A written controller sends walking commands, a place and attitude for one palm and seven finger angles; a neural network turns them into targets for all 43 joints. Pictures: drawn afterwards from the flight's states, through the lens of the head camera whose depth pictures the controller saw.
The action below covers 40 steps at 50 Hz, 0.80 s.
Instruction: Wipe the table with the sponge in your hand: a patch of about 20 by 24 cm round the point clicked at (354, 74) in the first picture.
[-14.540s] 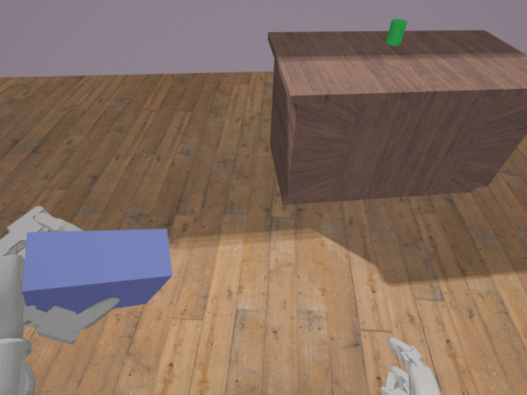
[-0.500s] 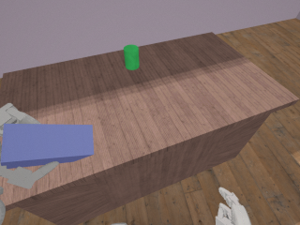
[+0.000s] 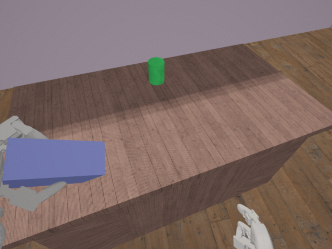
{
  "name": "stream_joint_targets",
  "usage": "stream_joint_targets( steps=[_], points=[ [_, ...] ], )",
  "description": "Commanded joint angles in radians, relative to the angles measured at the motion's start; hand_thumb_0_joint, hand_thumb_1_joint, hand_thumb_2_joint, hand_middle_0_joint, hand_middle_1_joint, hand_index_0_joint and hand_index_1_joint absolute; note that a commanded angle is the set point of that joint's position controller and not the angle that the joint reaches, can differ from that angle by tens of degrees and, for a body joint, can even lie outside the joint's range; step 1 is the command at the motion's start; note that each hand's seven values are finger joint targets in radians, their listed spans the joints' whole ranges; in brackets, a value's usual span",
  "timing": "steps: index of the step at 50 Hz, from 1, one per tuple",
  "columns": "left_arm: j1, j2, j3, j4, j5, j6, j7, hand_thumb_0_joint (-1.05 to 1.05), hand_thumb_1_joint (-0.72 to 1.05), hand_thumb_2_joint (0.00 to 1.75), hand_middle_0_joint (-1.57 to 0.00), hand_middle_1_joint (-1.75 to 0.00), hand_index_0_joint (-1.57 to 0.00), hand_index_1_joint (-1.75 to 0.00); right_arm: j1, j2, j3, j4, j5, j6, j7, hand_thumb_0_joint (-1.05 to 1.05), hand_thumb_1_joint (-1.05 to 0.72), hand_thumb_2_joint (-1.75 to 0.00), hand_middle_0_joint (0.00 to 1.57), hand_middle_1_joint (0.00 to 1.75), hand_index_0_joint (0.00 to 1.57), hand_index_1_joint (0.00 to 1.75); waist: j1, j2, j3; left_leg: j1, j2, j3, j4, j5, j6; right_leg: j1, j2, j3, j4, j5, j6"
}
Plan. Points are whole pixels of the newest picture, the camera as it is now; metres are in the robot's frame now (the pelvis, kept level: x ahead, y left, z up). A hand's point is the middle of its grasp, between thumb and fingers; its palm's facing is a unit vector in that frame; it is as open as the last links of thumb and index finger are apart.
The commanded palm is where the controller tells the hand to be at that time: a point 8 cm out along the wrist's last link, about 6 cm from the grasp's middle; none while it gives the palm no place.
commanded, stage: come to a stop and stand still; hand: left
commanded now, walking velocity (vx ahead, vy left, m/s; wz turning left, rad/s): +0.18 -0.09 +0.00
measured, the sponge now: (68, 165) +0.23 +0.20 +0.15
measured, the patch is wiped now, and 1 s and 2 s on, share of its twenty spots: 0.00 0.00 0.00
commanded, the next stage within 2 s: look again from close up in 1.26 s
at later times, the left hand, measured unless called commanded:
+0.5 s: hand (6, 131) +0.24 +0.27 +0.23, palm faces +0.47 -0.75 -0.47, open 10.0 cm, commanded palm +0.16 +0.27 +0.19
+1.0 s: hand (12, 159) +0.22 +0.29 +0.17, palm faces +0.37 -0.84 -0.41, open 10.0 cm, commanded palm +0.16 +0.31 +0.19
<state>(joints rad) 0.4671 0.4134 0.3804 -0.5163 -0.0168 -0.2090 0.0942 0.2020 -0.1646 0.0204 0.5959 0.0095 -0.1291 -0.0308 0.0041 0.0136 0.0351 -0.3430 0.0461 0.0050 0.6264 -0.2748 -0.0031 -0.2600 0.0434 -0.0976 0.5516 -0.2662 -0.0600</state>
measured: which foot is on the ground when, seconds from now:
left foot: down 0.00-1.00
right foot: down 0.00-1.00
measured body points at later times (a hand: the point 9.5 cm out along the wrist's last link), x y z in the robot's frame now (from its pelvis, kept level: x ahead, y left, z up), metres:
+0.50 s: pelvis -0.01 -0.01 +0.01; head +0.02 +0.01 +0.45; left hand +0.21 +0.31 +0.25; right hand +0.17 -0.24 -0.07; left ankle +0.03 +0.12 -0.73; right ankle +0.01 -0.08 -0.73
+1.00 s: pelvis +0.00 +0.04 +0.01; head +0.03 +0.06 +0.46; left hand +0.20 +0.33 +0.19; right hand +0.19 -0.18 -0.05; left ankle +0.03 +0.12 -0.73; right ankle +0.01 -0.08 -0.73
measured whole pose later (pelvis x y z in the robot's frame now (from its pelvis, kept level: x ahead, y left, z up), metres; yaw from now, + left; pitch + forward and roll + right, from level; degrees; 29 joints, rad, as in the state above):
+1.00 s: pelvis +0.00 +0.04 +0.01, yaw -2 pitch -1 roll -1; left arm 0.41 0.40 0.37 -0.51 -0.02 -0.17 0.11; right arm 0.17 -0.20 0.04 0.56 0.01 -0.12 -0.01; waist 0.04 -0.04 0.07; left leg -0.27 -0.03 0.03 0.51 -0.22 0.05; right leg -0.23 0.01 -0.05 0.46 -0.22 -0.01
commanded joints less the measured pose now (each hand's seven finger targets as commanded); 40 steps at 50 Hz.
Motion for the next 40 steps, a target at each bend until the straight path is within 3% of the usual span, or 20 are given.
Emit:
stream_joint_targets(
  steps=[1, 3, 5, 7, 8, 11, 13, 17, 18, 19, 20, 22, 23, 26, 32, 33, 34, 37, 38, 40],
  points=[
    [-0.140, 0.111, 0.091, -0.134, -0.048, -0.013, 0.030, 0.00, 0.10, 1.30, -1.20, -1.60, -1.20, -1.60, -0.045, -0.132, -0.054, -0.132, 0.004, -0.039, -0.013, 0.00, -0.90, -0.90, 0.20, 0.30, 0.20, 0.30, -0.025, -0.151, -0.115, 0.024, -0.026, 0.030, 0.087, -0.068, 0.016, -0.010, -0.303, 0.404, -0.261, 0.044, -0.139],
    [-0.188, 0.122, 0.076, -0.158, -0.040, -0.014, 0.034, 0.00, 0.10, 1.30, -1.20, -1.60, -1.20, -1.60, -0.090, -0.126, -0.032, -0.127, -0.003, -0.043, -0.028, 0.00, -0.90, -0.90, 0.20, 0.30, 0.20, 0.30, -0.020, -0.008, -0.100, 0.164, -0.010, 0.003, -0.154, 0.048, 0.032, -0.047, -0.181, 0.241, -0.142, 0.089, -0.054],
    [-0.193, 0.102, 0.048, -0.158, -0.024, -0.019, 0.033, 0.00, 0.10, 1.30, -1.20, -1.60, -1.20, -1.60, -0.098, -0.161, -0.049, -0.143, -0.002, -0.043, -0.034, 0.00, -0.90, -0.90, 0.20, 0.30, 0.20, 0.30, 0.004, 0.118, -0.139, 0.230, 0.121, -0.175, -0.268, 0.270, 0.075, -0.045, -0.064, 0.138, 0.005, 0.106, 0.015],
    [-0.185, 0.109, 0.043, -0.163, -0.017, -0.011, 0.029, 0.00, 0.10, 1.30, -1.20, -1.60, -1.20, -1.60, -0.112, -0.140, -0.035, -0.150, -0.014, -0.032, -0.034, 0.00, -0.90, -0.90, 0.20, 0.30, 0.20, 0.30, 0.008, 0.163, -0.123, 0.126, 0.168, -0.227, -0.302, 0.315, 0.099, 0.043, -0.067, 0.097, -0.022, 0.031, 0.043],
    [-0.195, 0.147, 0.071, -0.215, -0.011, -0.016, 0.030, 0.00, 0.10, 1.30, -1.20, -1.60, -1.20, -1.60, -0.120, -0.135, -0.032, -0.152, -0.012, -0.035, -0.034, 0.00, -0.90, -0.90, 0.20, 0.30, 0.20, 0.30, 0.011, 0.162, -0.116, 0.113, 0.150, -0.189, -0.282, 0.354, 0.089, 0.078, -0.071, 0.091, -0.068, 0.062, 0.045],
    [-0.093, 0.133, 0.080, -0.213, -0.026, -0.012, 0.036, 0.00, 0.10, 1.30, -1.20, -1.60, -1.20, -1.60, -0.099, -0.144, -0.040, -0.156, -0.009, -0.035, -0.026, 0.00, -0.90, -0.90, 0.20, 0.30, 0.20, 0.30, 0.005, 0.033, -0.170, 0.077, 0.066, -0.096, -0.196, 0.315, 0.039, 0.201, -0.099, 0.143, -0.158, 0.308, 0.026],
    [-0.037, 0.151, 0.107, -0.234, -0.041, -0.011, 0.043, 0.00, 0.10, 1.30, -1.20, -1.60, -1.20, -1.60, -0.096, -0.150, -0.049, -0.153, -0.005, -0.035, -0.026, 0.00, -0.90, -0.90, 0.20, 0.30, 0.20, 0.30, -0.001, 0.054, -0.198, 0.107, 0.035, -0.073, -0.185, 0.305, 0.022, 0.209, -0.118, 0.172, -0.166, 0.383, 0.009],
    [-0.030, 0.131, 0.100, -0.184, -0.052, -0.004, 0.051, 0.00, 0.10, 1.30, -1.20, -1.60, -1.20, -1.60, -0.097, -0.150, -0.045, -0.155, -0.008, -0.028, -0.034, 0.00, -0.90, -0.90, 0.20, 0.30, 0.20, 0.30, 0.002, 0.054, -0.173, 0.112, 0.032, -0.070, -0.221, 0.197, 0.018, 0.166, -0.118, 0.188, -0.208, 0.298, 0.022],
    [-1.077, 0.945, 0.437, -0.535, -0.010, -0.193, 0.045, 0.00, 0.10, 1.30, -1.20, -1.60, -1.20, -1.60, 0.050, -0.225, 0.068, -0.209, 0.081, -0.023, -0.099, 0.00, -0.90, -0.90, 0.20, 0.30, 0.20, 0.30, -0.066, 0.296, -0.057, -0.063, -0.002, -0.089, -0.209, 0.019, 0.068, 0.077, -0.093, 0.112, -0.126, -0.003, 0.092],
    [-0.622, 0.374, 0.312, -0.038, 0.001, -0.116, 0.030, 0.00, 0.10, 1.30, -1.20, -1.60, -1.20, -1.60, 0.006, -0.096, -0.008, -0.182, 0.048, -0.068, -0.079, 0.00, -0.90, -0.90, 0.20, 0.30, 0.20, 0.30, -0.006, 0.042, -0.056, 0.017, 0.074, -0.094, -0.164, -0.002, 0.057, -0.067, -0.157, 0.122, -0.192, -0.150, 0.049],
    [-0.434, 0.299, 0.222, 0.136, -0.034, -0.072, 0.017, 0.00, 0.10, 1.30, -1.20, -1.60, -1.20, -1.60, -0.029, -0.174, -0.011, -0.144, 0.016, -0.067, -0.048, 0.00, -0.90, -0.90, 0.20, 0.30, 0.20, 0.30, 0.007, -0.033, -0.060, 0.098, 0.014, -0.066, -0.148, -0.006, 0.038, -0.091, -0.116, 0.169, -0.233, -0.108, 0.025],
    [-0.311, 0.301, 0.184, 0.030, -0.061, -0.083, -0.008, 0.00, 0.10, 1.30, -1.20, -1.60, -1.20, -1.60, -0.026, -0.212, -0.038, -0.168, -0.003, -0.074, -0.013, 0.00, -0.90, -0.90, 0.20, 0.30, 0.20, 0.30, 0.028, -0.111, -0.102, 0.081, -0.016, -0.043, -0.037, -0.048, 0.039, -0.087, -0.192, 0.293, -0.281, -0.094, -0.008],
    [-0.237, 0.226, 0.128, 0.033, -0.073, -0.083, -0.016, 0.00, 0.10, 1.30, -1.20, -1.60, -1.20, -1.60, -0.041, -0.202, -0.029, -0.160, 0.008, -0.077, 0.010, 0.00, -0.90, -0.90, 0.20, 0.30, 0.20, 0.30, 0.028, -0.049, -0.145, 0.117, -0.012, -0.042, -0.038, -0.035, 0.042, -0.082, -0.200, 0.299, -0.251, -0.063, -0.023],
    [-0.074, 0.123, 0.051, -0.084, -0.077, -0.086, -0.008, 0.00, 0.10, 1.30, -1.20, -1.60, -1.20, -1.60, -0.016, -0.200, -0.039, -0.169, 0.021, -0.086, 0.043, 0.00, -0.90, -0.90, 0.20, 0.30, 0.20, 0.30, 0.043, -0.074, -0.120, 0.110, -0.009, -0.048, -0.074, 0.058, 0.046, -0.032, -0.197, 0.240, -0.221, 0.091, 0.002],
    [-0.145, 0.202, 0.145, -0.175, -0.037, -0.078, 0.031, 0.00, 0.10, 1.30, -1.20, -1.60, -1.20, -1.60, -0.075, -0.208, -0.046, -0.154, 0.001, -0.076, 0.012, 0.00, -0.90, -0.90, 0.20, 0.30, 0.20, 0.30, 0.021, -0.018, -0.126, 0.124, 0.021, -0.071, -0.187, 0.080, 0.035, 0.025, -0.139, 0.171, -0.185, 0.117, 0.024],
    [-0.189, 0.288, 0.195, -0.229, -0.031, -0.080, 0.041, 0.00, 0.10, 1.30, -1.20, -1.60, -1.20, -1.60, -0.086, -0.213, -0.044, -0.148, 0.001, -0.066, 0.007, 0.00, -0.90, -0.90, 0.20, 0.30, 0.20, 0.30, 0.019, 0.040, -0.167, 0.141, 0.027, -0.077, -0.200, 0.089, 0.038, 0.051, -0.132, 0.171, -0.160, 0.134, 0.024],
    [-0.164, 0.227, 0.165, -0.215, -0.028, -0.073, 0.041, 0.00, 0.10, 1.30, -1.20, -1.60, -1.20, -1.60, -0.079, -0.197, -0.044, -0.153, -0.004, -0.062, 0.001, 0.00, -0.90, -0.90, 0.20, 0.30, 0.20, 0.30, 0.018, 0.062, -0.171, 0.120, 0.034, -0.077, -0.210, 0.103, 0.038, 0.085, -0.132, 0.143, -0.146, 0.164, 0.026],
    [-0.142, 0.217, 0.147, -0.263, -0.026, -0.056, 0.049, 0.00, 0.10, 1.30, -1.20, -1.60, -1.20, -1.60, -0.069, -0.196, -0.044, -0.164, -0.002, -0.066, 0.003, 0.00, -0.90, -0.90, 0.20, 0.30, 0.20, 0.30, 0.027, 0.146, -0.178, 0.104, 0.039, -0.084, -0.213, 0.147, 0.035, 0.128, -0.128, 0.125, -0.128, 0.220, 0.024],
    [-0.131, 0.250, 0.168, -0.276, -0.027, -0.049, 0.052, 0.00, 0.10, 1.30, -1.20, -1.60, -1.20, -1.60, -0.071, -0.201, -0.042, -0.163, 0.000, -0.067, 0.003, 0.00, -0.90, -0.90, 0.20, 0.30, 0.20, 0.30, 0.027, 0.135, -0.194, 0.125, 0.043, -0.093, -0.218, 0.164, 0.033, 0.123, -0.121, 0.125, -0.118, 0.223, 0.026],
    [-0.112, 0.192, 0.131, -0.270, -0.028, -0.044, 0.049, 0.00, 0.10, 1.30, -1.20, -1.60, -1.20, -1.60, -0.062, -0.194, -0.041, -0.165, -0.001, -0.069, 0.003, 0.00, -0.90, -0.90, 0.20, 0.30, 0.20, 0.30, 0.027, 0.102, -0.197, 0.137, 0.051, -0.092, -0.206, 0.215, 0.033, 0.125, -0.125, 0.113, -0.120, 0.261, 0.029]
  ],
)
